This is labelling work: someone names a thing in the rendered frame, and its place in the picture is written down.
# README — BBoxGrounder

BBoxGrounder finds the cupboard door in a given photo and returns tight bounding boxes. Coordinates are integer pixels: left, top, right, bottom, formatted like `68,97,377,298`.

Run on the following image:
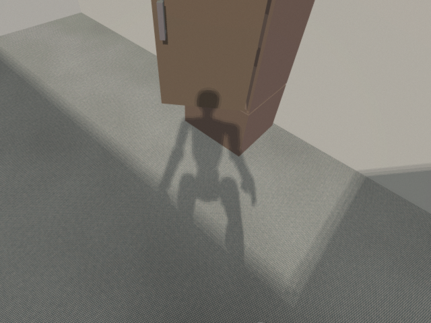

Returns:
151,0,267,111

